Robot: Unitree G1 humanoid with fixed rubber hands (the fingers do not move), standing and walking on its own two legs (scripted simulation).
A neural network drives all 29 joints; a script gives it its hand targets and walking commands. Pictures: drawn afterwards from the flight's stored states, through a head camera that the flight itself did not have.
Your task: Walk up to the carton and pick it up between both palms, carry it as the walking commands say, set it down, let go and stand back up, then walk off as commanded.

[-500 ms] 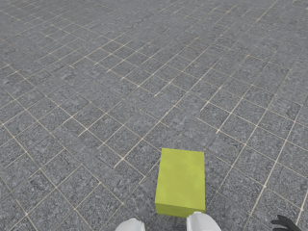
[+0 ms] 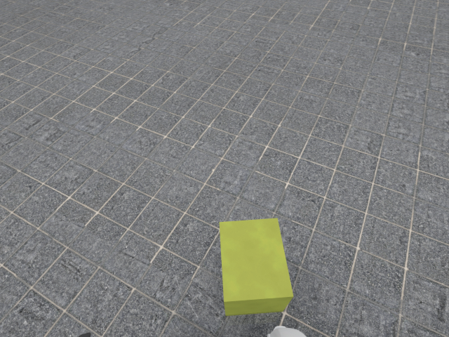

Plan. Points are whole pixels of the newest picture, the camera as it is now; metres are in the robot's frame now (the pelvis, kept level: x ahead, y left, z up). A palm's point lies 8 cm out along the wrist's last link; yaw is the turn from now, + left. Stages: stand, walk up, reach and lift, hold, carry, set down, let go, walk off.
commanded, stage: walk up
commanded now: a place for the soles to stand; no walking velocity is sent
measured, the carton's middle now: (251, 267) +0.45 -0.07 -0.62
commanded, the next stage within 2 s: none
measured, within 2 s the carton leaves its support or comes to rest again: neither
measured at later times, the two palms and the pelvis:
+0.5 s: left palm out of the picture +0.07 +0.26 -0.09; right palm out of the picture +0.07 -0.30 -0.09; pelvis +0.00 -0.02 +0.03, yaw -1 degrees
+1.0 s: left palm out of the picture +0.09 +0.24 -0.08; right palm out of the picture +0.08 -0.33 -0.09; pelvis +0.02 -0.05 +0.04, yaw -1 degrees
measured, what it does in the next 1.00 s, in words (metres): steps on the spot: right foot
